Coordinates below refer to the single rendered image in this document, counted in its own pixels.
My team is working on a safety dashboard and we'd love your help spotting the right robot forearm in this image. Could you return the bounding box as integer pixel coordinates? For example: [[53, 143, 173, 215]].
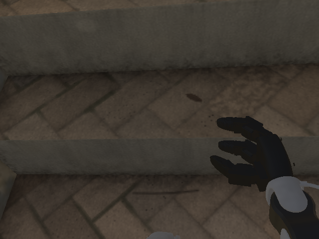
[[265, 176, 319, 239]]

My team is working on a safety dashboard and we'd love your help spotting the right robot hand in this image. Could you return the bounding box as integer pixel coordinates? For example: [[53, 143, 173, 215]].
[[210, 116, 295, 192]]

